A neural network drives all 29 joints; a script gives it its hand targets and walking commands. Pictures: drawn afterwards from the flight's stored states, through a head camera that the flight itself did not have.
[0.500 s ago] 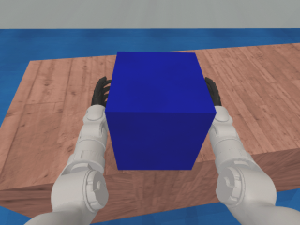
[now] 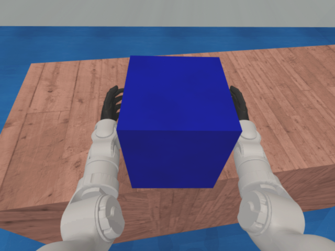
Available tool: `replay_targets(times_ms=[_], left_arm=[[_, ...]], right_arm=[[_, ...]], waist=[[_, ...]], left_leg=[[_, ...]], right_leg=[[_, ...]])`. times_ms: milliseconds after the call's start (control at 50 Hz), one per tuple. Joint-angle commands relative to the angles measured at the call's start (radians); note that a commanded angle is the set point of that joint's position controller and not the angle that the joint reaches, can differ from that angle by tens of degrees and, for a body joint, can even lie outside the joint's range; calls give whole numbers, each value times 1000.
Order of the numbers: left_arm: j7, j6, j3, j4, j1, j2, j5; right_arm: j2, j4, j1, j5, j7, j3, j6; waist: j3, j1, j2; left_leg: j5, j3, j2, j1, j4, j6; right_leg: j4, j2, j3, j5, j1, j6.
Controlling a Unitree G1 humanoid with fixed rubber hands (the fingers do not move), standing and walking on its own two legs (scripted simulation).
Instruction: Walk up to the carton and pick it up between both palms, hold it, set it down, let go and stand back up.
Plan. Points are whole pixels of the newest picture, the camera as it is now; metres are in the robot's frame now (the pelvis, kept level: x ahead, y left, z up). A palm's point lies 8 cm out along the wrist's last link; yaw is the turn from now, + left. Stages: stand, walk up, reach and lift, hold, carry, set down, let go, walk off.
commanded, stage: set down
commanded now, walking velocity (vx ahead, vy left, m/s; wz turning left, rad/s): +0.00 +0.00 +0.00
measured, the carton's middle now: (173, 125) +0.41 +0.02 +0.05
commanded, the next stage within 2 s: none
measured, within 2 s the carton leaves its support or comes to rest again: neither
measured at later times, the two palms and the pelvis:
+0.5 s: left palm (109, 120) +0.39 +0.18 +0.08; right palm (238, 119) +0.41 -0.14 +0.09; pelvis +0.00 +0.00 +0.00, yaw +0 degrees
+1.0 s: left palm (110, 123) +0.40 +0.18 +0.07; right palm (237, 121) +0.41 -0.14 +0.08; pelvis +0.00 +0.00 +0.00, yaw -1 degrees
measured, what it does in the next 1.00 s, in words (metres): stands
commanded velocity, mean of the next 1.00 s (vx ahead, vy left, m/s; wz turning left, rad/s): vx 0.00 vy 0.00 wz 0.00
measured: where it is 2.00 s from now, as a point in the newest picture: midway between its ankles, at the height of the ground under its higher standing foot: outside the picture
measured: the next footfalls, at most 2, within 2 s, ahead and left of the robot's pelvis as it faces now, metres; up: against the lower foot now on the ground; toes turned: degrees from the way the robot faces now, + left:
none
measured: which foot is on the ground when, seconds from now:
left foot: down 0.00-1.00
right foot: down 0.00-1.00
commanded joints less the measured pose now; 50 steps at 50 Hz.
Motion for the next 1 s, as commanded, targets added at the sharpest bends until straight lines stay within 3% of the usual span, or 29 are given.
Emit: replay_targets(times_ms=[0,560,720,800,840,880,920,980], left_arm=[[-70,0,-220,-39,-590,-432,26],[-93,5,-141,-77,-474,-408,104],[-94,6,-117,-101,-463,-373,123],[-72,-1,-92,-105,-451,-270,122],[-31,-9,-60,-117,-431,-104,109],[33,-21,-96,-137,-432,56,47],[88,-34,-185,-120,-476,101,-49],[133,-75,-259,-59,-578,164,-173]], right_arm=[[497,-68,-574,-48,102,226,-51],[479,-94,-445,-107,112,162,-43],[433,-117,-440,-142,115,122,-30],[333,-112,-414,-143,96,97,-26],[152,-95,-375,-103,62,76,-29],[-19,-79,-386,13,15,124,-33],[-74,-34,-434,131,-22,207,-31],[-120,21,-521,234,-57,289,-26]], waist=[[-444,1,27],[-320,0,23],[-322,11,25],[-321,15,21],[-316,16,19],[-331,24,40],[-384,23,69],[-541,14,69]], left_leg=[[228,111,1,147,-13,-25],[210,114,1,179,-29,-10],[254,120,0,226,-10,-21],[277,124,0,233,2,-24],[288,127,-1,228,9,-24],[303,114,0,192,28,-25],[296,95,11,130,58,-34],[270,90,23,60,92,-46]], right_leg=[[-3,1,-92,135,152,30],[-17,4,-111,68,113,41],[-16,11,-115,76,102,50],[-12,12,-110,77,92,54],[-7,10,-101,78,84,57],[-2,17,-87,97,66,49],[16,30,-68,129,28,30],[50,35,-49,170,-17,8]])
